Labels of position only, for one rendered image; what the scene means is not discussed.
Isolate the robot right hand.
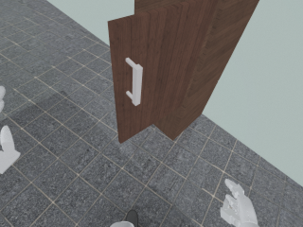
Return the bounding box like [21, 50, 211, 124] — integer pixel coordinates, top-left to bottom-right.
[220, 179, 258, 227]

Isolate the robot left foot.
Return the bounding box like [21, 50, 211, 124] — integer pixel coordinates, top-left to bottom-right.
[125, 209, 138, 227]

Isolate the handle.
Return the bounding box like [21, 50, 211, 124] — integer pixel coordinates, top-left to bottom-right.
[125, 58, 143, 106]

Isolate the robot left hand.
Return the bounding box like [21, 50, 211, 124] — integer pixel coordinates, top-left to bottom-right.
[0, 85, 21, 174]

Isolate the cupboard door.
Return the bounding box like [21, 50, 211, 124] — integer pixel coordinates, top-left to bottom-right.
[107, 0, 219, 144]

